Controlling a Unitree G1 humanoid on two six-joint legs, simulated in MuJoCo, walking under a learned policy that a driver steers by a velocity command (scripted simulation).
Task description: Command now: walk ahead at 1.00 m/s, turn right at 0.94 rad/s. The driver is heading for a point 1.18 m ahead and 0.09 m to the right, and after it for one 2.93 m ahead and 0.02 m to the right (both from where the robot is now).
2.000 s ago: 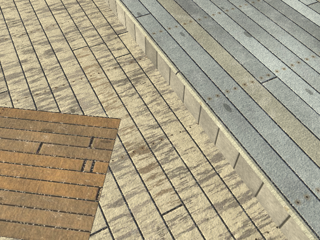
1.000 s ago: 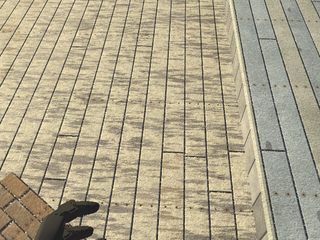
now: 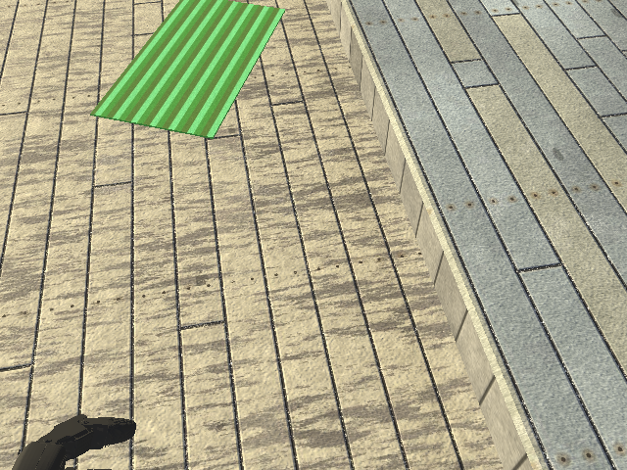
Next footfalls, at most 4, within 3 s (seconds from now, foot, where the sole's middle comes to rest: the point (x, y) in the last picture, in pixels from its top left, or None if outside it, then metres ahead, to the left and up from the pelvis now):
0.40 left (280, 396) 0.61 0.08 -0.73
0.78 right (420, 346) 0.72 -0.24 -0.73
1.20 left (372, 202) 1.16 -0.17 -0.73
1.56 right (395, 75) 1.52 -0.27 -0.58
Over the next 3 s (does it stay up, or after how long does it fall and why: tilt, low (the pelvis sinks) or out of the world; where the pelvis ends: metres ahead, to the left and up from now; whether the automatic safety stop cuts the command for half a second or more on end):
stays up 2.63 0.17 0.04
